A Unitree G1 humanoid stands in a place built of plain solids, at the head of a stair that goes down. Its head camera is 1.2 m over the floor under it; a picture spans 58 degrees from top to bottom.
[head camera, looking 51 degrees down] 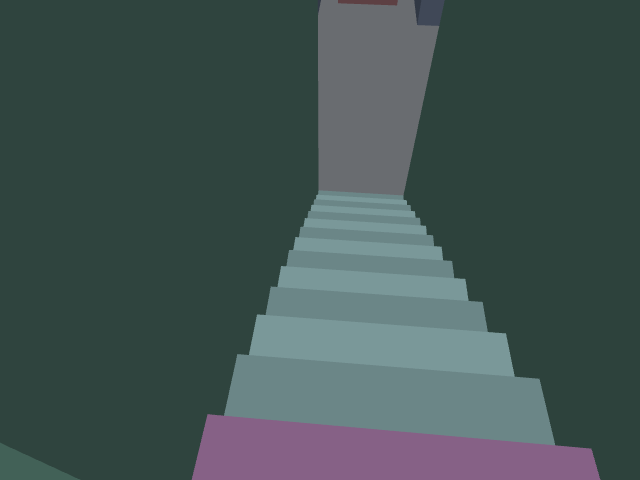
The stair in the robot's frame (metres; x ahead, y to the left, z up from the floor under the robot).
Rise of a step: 0.19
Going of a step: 0.26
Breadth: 1.02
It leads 5 degrees to the right of straight ahead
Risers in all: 14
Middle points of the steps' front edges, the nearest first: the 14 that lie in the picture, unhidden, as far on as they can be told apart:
0.33 -0.20 0.00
0.58 -0.22 -0.18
0.84 -0.24 -0.37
1.10 -0.26 -0.56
1.35 -0.29 -0.75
1.61 -0.31 -0.93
1.86 -0.33 -1.12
2.12 -0.35 -1.31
2.38 -0.37 -1.49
2.63 -0.40 -1.68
2.89 -0.42 -1.87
3.14 -0.44 -2.05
3.40 -0.46 -2.24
3.66 -0.48 -2.43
